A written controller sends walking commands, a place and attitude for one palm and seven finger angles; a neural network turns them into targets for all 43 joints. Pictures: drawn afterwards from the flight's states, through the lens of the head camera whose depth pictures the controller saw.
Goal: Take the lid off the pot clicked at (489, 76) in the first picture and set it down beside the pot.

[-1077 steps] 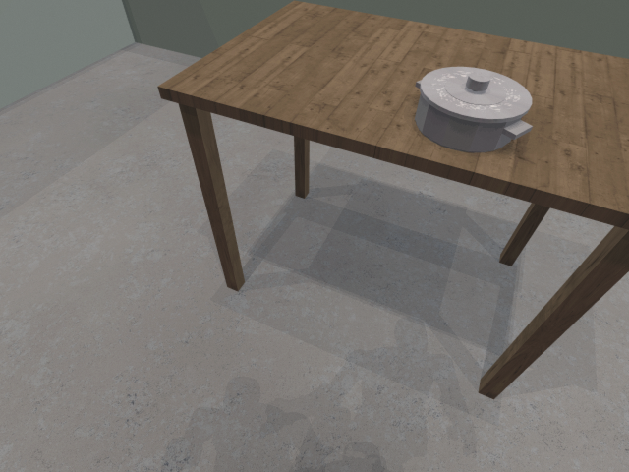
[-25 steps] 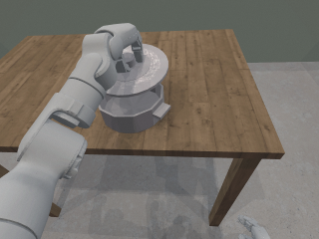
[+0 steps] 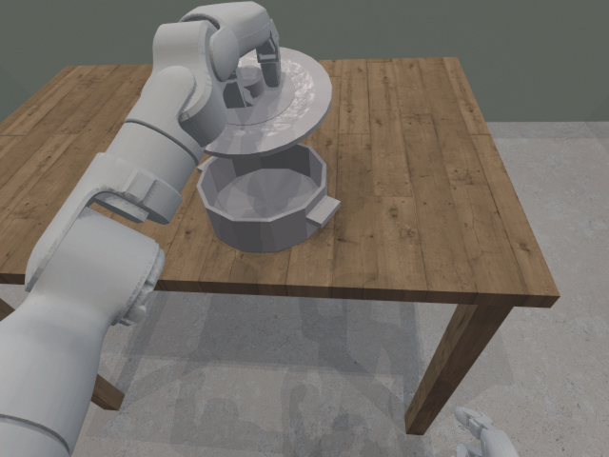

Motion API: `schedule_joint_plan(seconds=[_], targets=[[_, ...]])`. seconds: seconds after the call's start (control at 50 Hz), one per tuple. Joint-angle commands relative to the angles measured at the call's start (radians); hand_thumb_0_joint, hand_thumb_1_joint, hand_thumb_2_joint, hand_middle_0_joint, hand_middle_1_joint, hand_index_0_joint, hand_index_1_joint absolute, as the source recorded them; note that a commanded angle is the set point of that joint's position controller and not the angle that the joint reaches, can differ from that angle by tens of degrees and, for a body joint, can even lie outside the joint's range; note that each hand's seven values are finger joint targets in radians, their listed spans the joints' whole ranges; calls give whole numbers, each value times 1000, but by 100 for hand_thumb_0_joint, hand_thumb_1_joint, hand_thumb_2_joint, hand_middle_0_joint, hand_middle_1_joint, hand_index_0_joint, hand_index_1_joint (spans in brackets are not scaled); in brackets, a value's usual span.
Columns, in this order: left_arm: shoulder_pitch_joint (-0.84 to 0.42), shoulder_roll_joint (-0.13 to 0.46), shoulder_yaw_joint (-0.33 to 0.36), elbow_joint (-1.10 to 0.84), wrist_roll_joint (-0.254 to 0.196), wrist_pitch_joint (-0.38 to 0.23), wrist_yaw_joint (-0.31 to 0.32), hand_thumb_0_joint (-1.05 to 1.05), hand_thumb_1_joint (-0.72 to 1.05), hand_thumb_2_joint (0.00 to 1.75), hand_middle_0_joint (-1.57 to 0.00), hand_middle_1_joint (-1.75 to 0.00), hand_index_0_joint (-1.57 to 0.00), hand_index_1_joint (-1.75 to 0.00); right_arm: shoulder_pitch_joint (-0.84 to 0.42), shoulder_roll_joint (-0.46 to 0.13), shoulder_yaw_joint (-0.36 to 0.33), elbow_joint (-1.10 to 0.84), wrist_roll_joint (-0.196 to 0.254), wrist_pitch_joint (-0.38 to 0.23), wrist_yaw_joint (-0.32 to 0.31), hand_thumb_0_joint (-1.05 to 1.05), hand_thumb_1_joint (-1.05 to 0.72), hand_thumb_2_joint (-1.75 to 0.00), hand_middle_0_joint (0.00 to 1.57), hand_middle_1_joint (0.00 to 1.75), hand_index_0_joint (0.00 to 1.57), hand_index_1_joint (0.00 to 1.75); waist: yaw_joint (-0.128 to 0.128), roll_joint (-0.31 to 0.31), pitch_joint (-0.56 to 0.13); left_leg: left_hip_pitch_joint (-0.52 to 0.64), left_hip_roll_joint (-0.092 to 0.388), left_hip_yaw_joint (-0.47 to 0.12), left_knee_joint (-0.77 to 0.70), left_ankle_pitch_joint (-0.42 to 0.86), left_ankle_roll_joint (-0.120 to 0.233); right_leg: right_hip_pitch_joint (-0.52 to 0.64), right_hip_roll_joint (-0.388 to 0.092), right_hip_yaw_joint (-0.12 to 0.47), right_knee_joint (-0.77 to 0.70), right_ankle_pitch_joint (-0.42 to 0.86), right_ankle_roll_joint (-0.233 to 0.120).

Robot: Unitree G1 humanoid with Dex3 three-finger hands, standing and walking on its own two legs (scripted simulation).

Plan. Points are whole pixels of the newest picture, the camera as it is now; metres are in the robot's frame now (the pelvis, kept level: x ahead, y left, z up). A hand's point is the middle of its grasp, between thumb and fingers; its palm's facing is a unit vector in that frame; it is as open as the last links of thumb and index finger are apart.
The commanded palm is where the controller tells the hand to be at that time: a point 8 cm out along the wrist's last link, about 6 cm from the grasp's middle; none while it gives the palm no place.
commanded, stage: lift the lid straight up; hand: left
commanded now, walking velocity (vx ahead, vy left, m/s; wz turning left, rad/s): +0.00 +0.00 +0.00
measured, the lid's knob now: (247, 82) +0.49 +0.07 +0.26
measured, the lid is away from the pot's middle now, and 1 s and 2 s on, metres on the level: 0.01 0.05 0.19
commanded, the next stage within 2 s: move the lid sideways beside the pot in 0.44 s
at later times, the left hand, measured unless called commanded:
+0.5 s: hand (250, 57) +0.46 +0.06 +0.31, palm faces -0.12 -0.07 -0.99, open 6.7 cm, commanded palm +0.44 +0.07 +0.37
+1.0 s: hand (186, 70) +0.45 +0.13 +0.30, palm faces -0.10 -0.04 -0.99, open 6.7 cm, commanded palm +0.42 +0.14 +0.37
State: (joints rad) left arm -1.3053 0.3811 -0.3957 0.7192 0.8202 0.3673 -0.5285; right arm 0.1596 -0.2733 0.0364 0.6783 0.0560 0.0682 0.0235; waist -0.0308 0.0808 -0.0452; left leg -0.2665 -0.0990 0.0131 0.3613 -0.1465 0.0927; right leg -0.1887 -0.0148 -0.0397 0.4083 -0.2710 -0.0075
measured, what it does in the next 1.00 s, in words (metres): stands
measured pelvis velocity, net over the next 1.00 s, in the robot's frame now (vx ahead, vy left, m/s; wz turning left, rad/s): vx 0.00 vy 0.00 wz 0.01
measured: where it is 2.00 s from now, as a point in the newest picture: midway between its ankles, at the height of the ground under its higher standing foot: outside the picture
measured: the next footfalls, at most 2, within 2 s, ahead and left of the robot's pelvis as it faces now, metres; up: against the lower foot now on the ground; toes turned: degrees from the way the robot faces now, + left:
none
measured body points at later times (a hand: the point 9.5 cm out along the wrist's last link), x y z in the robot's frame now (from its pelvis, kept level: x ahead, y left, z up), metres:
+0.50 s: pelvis +0.00 +0.00 +0.00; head +0.01 -0.03 +0.45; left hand +0.46 +0.06 +0.36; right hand +0.14 -0.24 -0.12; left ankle +0.02 +0.06 -0.74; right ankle -0.04 -0.12 -0.74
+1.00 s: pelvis +0.00 +0.00 +0.00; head +0.01 -0.03 +0.45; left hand +0.45 +0.13 +0.36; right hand +0.17 -0.24 -0.11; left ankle +0.02 +0.06 -0.74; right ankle -0.04 -0.12 -0.74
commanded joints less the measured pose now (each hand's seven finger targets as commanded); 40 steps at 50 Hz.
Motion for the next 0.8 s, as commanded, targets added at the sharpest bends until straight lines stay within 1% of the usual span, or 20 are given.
schedule_joint_plan(seconds=[0.0, 0.04, 0.1, 0.14, 0.22, 0.24, 0.26, 0.34, 0.36, 0.42, 0.44, 0.46, 0.5, 0.54, 0.6, 0.64, 0.66, 0.7, 0.74, 0.78], targets=[[-722, 242, 154, -186, 51, -6, 69, 0, 78, 88, -92, -97, -90, -102, -109, -95, -27, -129, 2, -43, -4, 0, -90, -90, 20, 30, 20, 30, -6, -161, -440, 297, 33, -92, 23, 324, -15, 29, 34, 32, -13, 375, -53], [-726, 166, 108, -186, 17, -12, 69, 0, 78, 88, -92, -97, -90, -102, -95, -99, -33, -126, 7, -41, -2, 0, -90, -90, 20, 30, 20, 30, -22, -134, -420, 308, 37, -95, 21, 340, -22, -1, 32, 20, -21, 351, -53], [-745, 263, 176, -145, 54, -1, 70, 0, 78, 88, -92, -97, -90, -102, -106, -99, -25, -123, -1, -49, -7, 0, -90, -90, 20, 30, 20, 30, 2, -153, -434, 291, 38, -93, 10, 289, -20, 19, 32, 30, -19, 333, -56], [-741, 165, 115, -130, 29, -4, 72, 0, 78, 88, -92, -97, -90, -102, -88, -99, -29, -120, 2, -44, -6, 0, -90, -90, 20, 30, 20, 30, -16, -119, -415, 307, 41, -99, 13, 340, -31, -12, 30, 19, -24, 325, -59], [-812, 189, 115, -107, 64, 6, 72, 0, 78, 88, -92, -97, -90, -102, -96, -94, -22, -120, -1, -51, -8, 0, -90, -90, 20, 30, 20, 30, -9, -143, -418, 292, 40, -96, -2, 255, -29, -17, 34, 22, -24, 282, -59], [-779, 159, 113, -116, 37, -3, 77, 0, 78, 88, -92, -97, -90, -102, -85, -99, -27, -125, -1, -52, -6, 0, -90, -90, 20, 30, 20, 30, -12, -122, -431, 308, 44, -101, 7, 313, -34, -14, 29, 21, -25, 297, -60], [-785, 201, 132, -132, 63, -2, 74, 0, 78, 88, -92, -97, -90, -102, -92, -94, -25, -132, -6, -54, -5, 0, -90, -90, 20, 30, 20, 30, 1, -135, -467, 308, 44, -101, 6, 313, -33, 10, 31, 28, -22, 304, -60], [-734, 121, 101, -63, 38, 11, 72, 0, 78, 88, -92, -97, -90, -102, -77, -99, -27, -124, -1, -40, -4, 0, -90, -90, 20, 30, 20, 30, -12, -158, -394, 281, 45, -90, 3, 298, -28, -17, 29, 18, -33, 295, -58], [-753, 195, 137, -81, 64, 12, 69, 0, 78, 88, -92, -97, -90, -102, -88, -97, -24, -132, -6, -43, -5, 0, -90, -90, 20, 30, 20, 30, 3, -171, -423, 267, 42, -84, -2, 266, -23, 16, 29, 29, -31, 300, -57], [-789, 229, 151, -60, 74, 18, 67, 0, 78, 88, -92, -97, -90, -102, -92, -96, -17, -130, -7, -47, -16, 0, -90, -90, 20, 30, 20, 30, 5, -201, -421, 241, 35, -74, -2, 255, -12, 45, 24, 36, -25, 339, -55], [-772, 199, 145, -71, 45, 8, 71, 0, 78, 88, -92, -97, -90, -102, -80, -101, -22, -130, -6, -46, -17, 0, -90, -90, 20, 30, 20, 30, -4, -175, -430, 250, 38, -74, 4, 290, -14, 49, 19, 34, -28, 360, -54], [-804, 264, 176, -85, 74, 9, 70, 0, 78, 88, -92, -97, -90, -102, -81, -96, -21, -132, -11, -49, -20, 0, -90, -90, 20, 30, 20, 30, 5, -198, -452, 242, 35, -69, -1, 264, -11, 74, 21, 43, -28, 360, -50], [-822, 278, 176, -53, 81, 14, 69, 0, 78, 88, -92, -97, -90, -102, -84, -98, -16, -126, -8, -54, -26, 0, -90, -90, 20, 30, 20, 30, 4, -199, -430, 226, 35, -67, -6, 246, -7, 67, 20, 46, -24, 362, -51], [-784, 221, 139, -78, 77, 2, 72, 0, 78, 88, -92, -97, -90, -102, -79, -97, -24, -131, -5, -55, -22, 0, -90, -90, 20, 30, 20, 30, -2, -147, -429, 259, 41, -73, 9, 320, -11, 50, 20, 38, -29, 372, -54], [-760, 335, 215, -66, 122, 12, 71, 0, 78, 88, -92, -97, -90, -102, -81, -103, -22, -133, -14, -54, -27, 0, -90, -90, 20, 30, 20, 30, 19, -166, -458, 239, 38, -69, 11, 310, -9, 87, 20, 50, -17, 395, -55], [-717, 297, 194, -107, 95, 2, 64, 0, 78, 88, -92, -97, -90, -102, -81, -104, -28, -149, -13, -53, -24, 0, -90, -90, 20, 30, 20, 30, 15, -142, -488, 250, 36, -69, 24, 365, -9, 112, 14, 47, -16, 433, -54], [-708, 352, 228, -106, 117, 7, 59, 0, 78, 88, -92, -97, -90, -102, -89, -103, -27, -150, -12, -50, -23, 0, -90, -90, 20, 30, 20, 30, 24, -171, -484, 240, 38, -65, 26, 359, -6, 115, 14, 57, -14, 441, -51], [-698, 329, 202, -163, 112, 12, 45, 0, 78, 88, -92, -97, -90, -102, -103, -102, -27, -164, -7, -44, -21, 0, -90, -90, 20, 30, 20, 30, 20, -155, -479, 253, 36, -61, 36, 385, -2, 103, 13, 55, -12, 460, -48], [-641, 239, 136, -201, 74, 7, 29, 0, 78, 88, -92, -97, -90, -102, -98, -107, -36, -173, 2, -40, -13, 0, -90, -90, 20, 30, 20, 30, 2, -120, -467, 299, 44, -72, 53, 469, -4, 67, 13, 43, -19, 463, -48], [-639, 266, 149, -241, 95, 18, 14, 0, 78, 88, -92, -97, -90, -102, -119, -103, -35, -180, 4, -36, -9, 0, -90, -90, 20, 30, 20, 30, 5, -118, -449, 313, 40, -78, 63, 476, 0, 40, 24, 45, -18, 447, -47]])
